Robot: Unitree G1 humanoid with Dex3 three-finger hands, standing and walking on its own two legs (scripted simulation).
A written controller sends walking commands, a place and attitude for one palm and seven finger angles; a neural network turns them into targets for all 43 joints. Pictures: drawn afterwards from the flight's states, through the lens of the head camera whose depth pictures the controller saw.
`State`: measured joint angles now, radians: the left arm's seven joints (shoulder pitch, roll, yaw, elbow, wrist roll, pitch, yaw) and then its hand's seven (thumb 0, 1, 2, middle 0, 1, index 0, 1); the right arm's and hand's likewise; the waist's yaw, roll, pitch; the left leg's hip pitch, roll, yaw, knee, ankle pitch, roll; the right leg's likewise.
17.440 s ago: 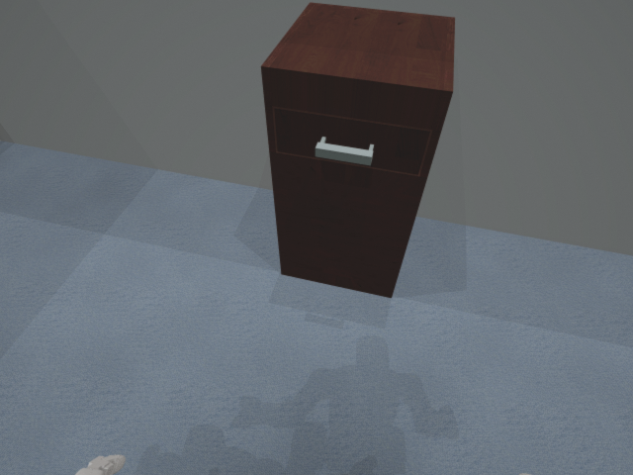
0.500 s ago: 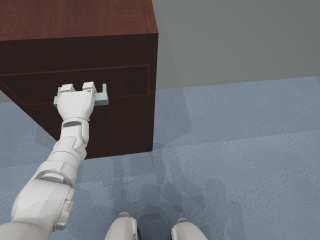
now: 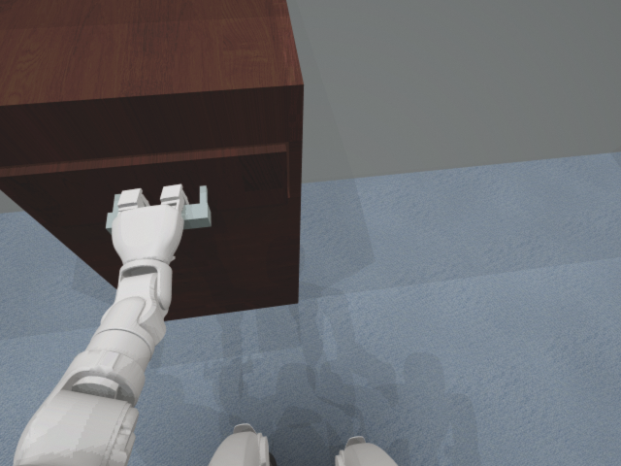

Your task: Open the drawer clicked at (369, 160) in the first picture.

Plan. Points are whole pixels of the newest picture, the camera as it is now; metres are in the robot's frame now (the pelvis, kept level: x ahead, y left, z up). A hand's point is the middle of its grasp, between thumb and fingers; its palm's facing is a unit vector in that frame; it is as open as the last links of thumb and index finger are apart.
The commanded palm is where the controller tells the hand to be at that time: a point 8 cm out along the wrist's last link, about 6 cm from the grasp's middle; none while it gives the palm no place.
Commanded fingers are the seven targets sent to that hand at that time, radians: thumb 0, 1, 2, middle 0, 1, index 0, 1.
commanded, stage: pull the drawer open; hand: left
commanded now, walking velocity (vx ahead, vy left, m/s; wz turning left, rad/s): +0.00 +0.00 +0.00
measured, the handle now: (161, 207) +0.49 +0.21 -0.03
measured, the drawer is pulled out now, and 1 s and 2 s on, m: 0.01 0.04 0.14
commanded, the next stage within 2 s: none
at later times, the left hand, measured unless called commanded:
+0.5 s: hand (163, 260) +0.41 +0.20 -0.05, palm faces -0.05 -0.05 -1.00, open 6.4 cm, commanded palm +0.39 +0.19 +0.00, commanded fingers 0.00 0.90 0.90 -0.40 -1.35 -0.40 -1.35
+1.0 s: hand (163, 261) +0.40 +0.20 -0.05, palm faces -0.05 -0.05 -1.00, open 6.3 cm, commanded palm +0.35 +0.19 +0.00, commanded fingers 0.00 0.90 0.90 -0.40 -1.35 -0.40 -1.35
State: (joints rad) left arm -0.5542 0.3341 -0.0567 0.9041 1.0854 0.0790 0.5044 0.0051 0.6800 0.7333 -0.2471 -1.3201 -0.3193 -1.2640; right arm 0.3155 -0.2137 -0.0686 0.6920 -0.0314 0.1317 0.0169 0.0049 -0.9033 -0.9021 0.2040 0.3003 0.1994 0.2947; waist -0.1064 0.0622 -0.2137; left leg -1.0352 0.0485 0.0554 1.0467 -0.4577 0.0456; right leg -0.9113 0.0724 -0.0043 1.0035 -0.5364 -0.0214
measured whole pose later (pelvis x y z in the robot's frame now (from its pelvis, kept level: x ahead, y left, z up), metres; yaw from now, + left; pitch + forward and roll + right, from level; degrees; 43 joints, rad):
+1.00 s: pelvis -0.03 -0.01 -0.01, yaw +1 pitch +24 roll -3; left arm -0.63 0.35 -0.06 1.00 1.08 0.08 0.52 0.00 0.65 0.78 -0.27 -1.32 -0.34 -1.30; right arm 0.33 -0.22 -0.07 0.73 -0.02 0.10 0.00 0.01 -0.90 -0.90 0.20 0.30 0.20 0.29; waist -0.12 0.06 -0.20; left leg -1.09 0.05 0.04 1.08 -0.42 0.04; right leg -0.97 0.08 -0.02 1.06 -0.52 -0.03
